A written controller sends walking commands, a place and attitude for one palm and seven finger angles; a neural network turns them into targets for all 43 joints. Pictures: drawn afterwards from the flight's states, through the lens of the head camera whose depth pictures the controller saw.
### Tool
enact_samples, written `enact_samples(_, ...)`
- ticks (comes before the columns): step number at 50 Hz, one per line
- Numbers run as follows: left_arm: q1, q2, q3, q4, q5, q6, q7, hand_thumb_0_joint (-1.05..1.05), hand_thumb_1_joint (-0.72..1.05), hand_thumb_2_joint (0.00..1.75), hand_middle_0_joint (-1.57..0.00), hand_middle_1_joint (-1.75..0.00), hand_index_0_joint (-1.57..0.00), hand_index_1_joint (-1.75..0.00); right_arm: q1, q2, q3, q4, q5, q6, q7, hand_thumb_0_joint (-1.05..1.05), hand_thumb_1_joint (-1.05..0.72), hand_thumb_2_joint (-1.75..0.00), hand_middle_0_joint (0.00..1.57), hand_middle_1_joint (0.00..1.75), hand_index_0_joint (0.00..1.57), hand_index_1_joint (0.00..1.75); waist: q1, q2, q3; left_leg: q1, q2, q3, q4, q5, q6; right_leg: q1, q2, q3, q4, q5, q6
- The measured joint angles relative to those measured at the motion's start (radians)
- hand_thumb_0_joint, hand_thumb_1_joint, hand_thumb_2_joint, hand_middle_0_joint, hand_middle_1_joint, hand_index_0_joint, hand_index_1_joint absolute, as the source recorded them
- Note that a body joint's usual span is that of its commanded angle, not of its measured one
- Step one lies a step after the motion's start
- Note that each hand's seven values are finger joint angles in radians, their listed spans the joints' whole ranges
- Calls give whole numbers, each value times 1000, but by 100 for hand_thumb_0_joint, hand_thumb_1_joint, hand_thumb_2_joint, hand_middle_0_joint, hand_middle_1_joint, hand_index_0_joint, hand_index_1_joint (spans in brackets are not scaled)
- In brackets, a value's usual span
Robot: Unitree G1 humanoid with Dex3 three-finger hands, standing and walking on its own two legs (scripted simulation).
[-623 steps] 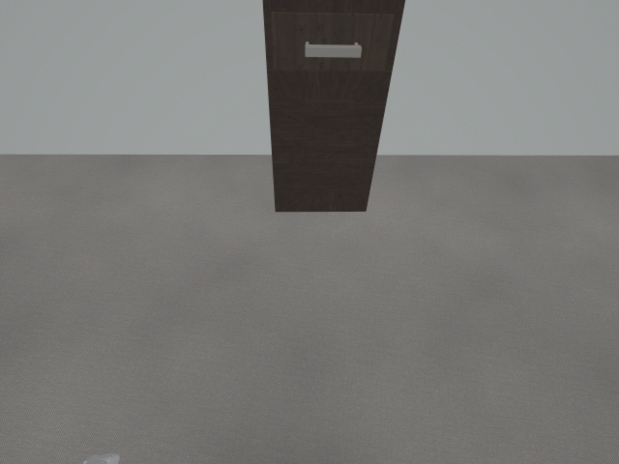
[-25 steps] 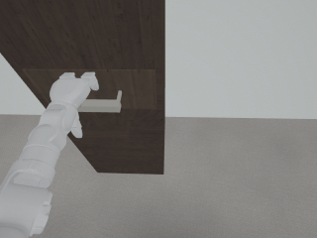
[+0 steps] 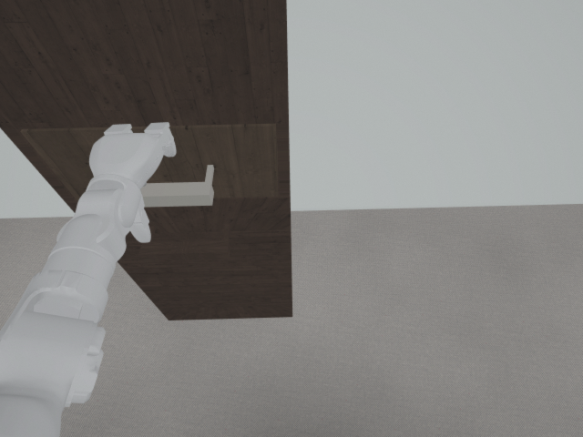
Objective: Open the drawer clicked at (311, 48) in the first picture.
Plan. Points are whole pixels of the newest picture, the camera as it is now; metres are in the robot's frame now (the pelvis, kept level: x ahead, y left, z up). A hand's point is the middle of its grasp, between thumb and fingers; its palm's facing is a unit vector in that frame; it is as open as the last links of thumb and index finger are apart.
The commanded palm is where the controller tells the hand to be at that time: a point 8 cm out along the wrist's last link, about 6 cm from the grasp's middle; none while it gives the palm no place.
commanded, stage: move the hooked fingers above the handle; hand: left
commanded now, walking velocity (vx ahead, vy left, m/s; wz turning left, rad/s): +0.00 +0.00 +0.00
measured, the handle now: (160, 183) +0.51 +0.22 +0.02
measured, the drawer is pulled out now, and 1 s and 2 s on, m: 0.00 0.00 0.00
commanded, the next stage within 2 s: lower the fingers behind the handle in 0.38 s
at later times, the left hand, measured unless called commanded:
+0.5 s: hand (142, 181) +0.46 +0.22 +0.08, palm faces -0.02 -0.03 -1.00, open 13.8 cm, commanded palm +0.44 +0.22 +0.13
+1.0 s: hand (146, 199) +0.45 +0.22 +0.04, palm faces -0.04 -0.03 -1.00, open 13.8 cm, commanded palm +0.44 +0.22 +0.10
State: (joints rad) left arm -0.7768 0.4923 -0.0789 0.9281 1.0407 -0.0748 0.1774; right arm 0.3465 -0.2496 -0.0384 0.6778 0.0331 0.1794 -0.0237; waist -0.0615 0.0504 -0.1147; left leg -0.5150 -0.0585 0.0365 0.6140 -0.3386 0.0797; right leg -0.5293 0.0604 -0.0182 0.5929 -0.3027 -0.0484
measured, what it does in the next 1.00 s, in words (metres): stands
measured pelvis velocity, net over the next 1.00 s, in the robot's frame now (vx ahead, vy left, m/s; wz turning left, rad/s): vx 0.00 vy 0.00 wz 0.01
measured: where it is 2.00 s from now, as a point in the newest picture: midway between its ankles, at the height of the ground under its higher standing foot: outside the picture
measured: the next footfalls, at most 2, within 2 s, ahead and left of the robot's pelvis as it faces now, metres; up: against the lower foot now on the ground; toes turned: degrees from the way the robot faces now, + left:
none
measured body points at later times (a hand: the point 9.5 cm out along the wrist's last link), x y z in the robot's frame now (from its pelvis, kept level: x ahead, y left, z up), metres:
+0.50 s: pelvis +0.00 +0.01 +0.00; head +0.06 +0.00 +0.44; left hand +0.46 +0.22 +0.13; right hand +0.05 -0.26 -0.13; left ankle -0.03 +0.07 -0.72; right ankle -0.02 -0.09 -0.72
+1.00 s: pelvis +0.00 +0.00 -0.01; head +0.07 -0.01 +0.44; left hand +0.45 +0.22 +0.10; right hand +0.04 -0.27 -0.14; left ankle -0.03 +0.07 -0.72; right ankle -0.02 -0.09 -0.72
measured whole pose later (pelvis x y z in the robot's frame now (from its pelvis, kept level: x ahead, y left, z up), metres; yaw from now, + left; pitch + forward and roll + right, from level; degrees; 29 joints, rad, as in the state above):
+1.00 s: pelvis +0.00 +0.00 -0.01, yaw +0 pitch +15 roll -1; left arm -0.76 0.47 -0.08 0.97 1.06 -0.09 0.25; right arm 0.33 -0.26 -0.05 0.69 0.02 0.16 -0.02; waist -0.06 0.04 -0.13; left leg -0.58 -0.06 0.03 0.68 -0.36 0.08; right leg -0.59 0.06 -0.03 0.64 -0.32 -0.05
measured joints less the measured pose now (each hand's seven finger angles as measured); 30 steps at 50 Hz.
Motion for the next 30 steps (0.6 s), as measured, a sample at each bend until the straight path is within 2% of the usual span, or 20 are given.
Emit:
enact_samples(9, -17, -17, -2, 11, 5, 6, 21, 0, -48, 30, -32, -120, -32, -120, -16, -7, -1, 1, -4, -11, 4, 1, -91, -90, 20, 30, 21, 30, 2, -2, -8, -4, -5, 3, 6, 1, 6, -4, -5, 2, 6, 1, 6)
enact_samples(16, -19, -11, -15, 23, 3, 23, 1, 0, -48, 30, -31, -120, -32, -120, -26, -6, 3, -12, -1, -13, 0, 1, -91, -90, 20, 30, 21, 30, 2, -5, -5, 1, -6, 3, 5, 2, 8, 2, -6, 2, 3, 3, 9)
enact_samples(24, -27, -23, -29, -2, 1, -4, 5, 0, -48, 30, -32, -120, -32, -120, -23, -4, -1, -3, -6, -22, 1, 1, -91, -90, 20, 30, 21, 30, 7, -6, -4, -11, -10, -8, 17, -1, 8, -5, -11, -9, 12, -4, 10)
enact_samples(30, -35, -39, -23, 21, 1, 21, 19, 0, -48, 30, -31, -120, -32, -120, -24, -3, 1, 6, -9, -12, 11, 1, -91, -90, 20, 30, 21, 30, 9, -1, -14, -15, -8, -2, 19, -5, 7, -12, -8, -3, 16, -6, 9)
